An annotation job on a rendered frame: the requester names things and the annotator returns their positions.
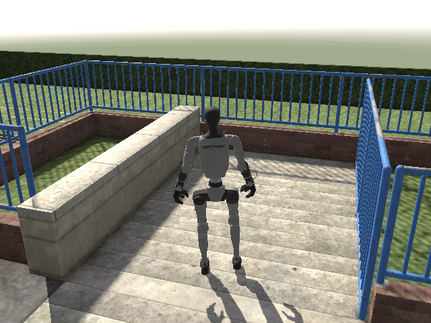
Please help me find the right robot shin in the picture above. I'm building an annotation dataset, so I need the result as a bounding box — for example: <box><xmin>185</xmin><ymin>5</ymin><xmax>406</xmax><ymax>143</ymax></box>
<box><xmin>230</xmin><ymin>214</ymin><xmax>240</xmax><ymax>261</ymax></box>

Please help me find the left robot hand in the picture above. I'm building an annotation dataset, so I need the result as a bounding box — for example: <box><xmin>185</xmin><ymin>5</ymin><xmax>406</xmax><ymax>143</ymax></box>
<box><xmin>173</xmin><ymin>189</ymin><xmax>189</xmax><ymax>204</ymax></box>

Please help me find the left robot shin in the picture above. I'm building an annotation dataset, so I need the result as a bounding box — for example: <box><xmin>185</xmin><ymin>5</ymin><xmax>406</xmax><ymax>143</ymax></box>
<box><xmin>197</xmin><ymin>223</ymin><xmax>208</xmax><ymax>265</ymax></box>

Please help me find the robot shin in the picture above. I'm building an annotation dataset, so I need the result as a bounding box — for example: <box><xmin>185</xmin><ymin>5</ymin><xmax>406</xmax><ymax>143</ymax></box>
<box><xmin>197</xmin><ymin>223</ymin><xmax>208</xmax><ymax>265</ymax></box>
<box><xmin>230</xmin><ymin>214</ymin><xmax>240</xmax><ymax>261</ymax></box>

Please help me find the right robot upper arm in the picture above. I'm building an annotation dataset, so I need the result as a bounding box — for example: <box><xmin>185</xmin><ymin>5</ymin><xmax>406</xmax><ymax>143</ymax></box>
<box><xmin>227</xmin><ymin>135</ymin><xmax>247</xmax><ymax>171</ymax></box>

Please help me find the right robot hand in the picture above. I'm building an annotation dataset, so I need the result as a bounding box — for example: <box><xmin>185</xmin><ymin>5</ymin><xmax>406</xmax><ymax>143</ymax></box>
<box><xmin>240</xmin><ymin>184</ymin><xmax>256</xmax><ymax>198</ymax></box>

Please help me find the left robot forearm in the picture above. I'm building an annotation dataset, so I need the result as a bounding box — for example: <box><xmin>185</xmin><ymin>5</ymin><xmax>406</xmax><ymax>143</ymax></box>
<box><xmin>175</xmin><ymin>163</ymin><xmax>188</xmax><ymax>191</ymax></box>

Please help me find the left robot upper arm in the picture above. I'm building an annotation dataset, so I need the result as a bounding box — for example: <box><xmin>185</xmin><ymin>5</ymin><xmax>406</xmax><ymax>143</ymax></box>
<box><xmin>181</xmin><ymin>136</ymin><xmax>199</xmax><ymax>174</ymax></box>

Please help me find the right robot forearm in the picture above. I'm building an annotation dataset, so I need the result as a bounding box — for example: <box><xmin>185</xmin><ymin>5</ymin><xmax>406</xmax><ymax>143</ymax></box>
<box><xmin>241</xmin><ymin>161</ymin><xmax>255</xmax><ymax>186</ymax></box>

